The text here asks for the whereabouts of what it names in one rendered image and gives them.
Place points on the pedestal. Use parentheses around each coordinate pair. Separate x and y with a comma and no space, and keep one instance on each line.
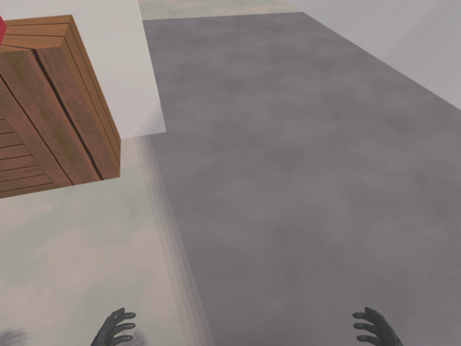
(56,129)

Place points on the right robot hand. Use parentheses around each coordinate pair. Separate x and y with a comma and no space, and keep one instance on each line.
(385,334)

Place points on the left robot hand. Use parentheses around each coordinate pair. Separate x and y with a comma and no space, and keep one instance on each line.
(109,329)

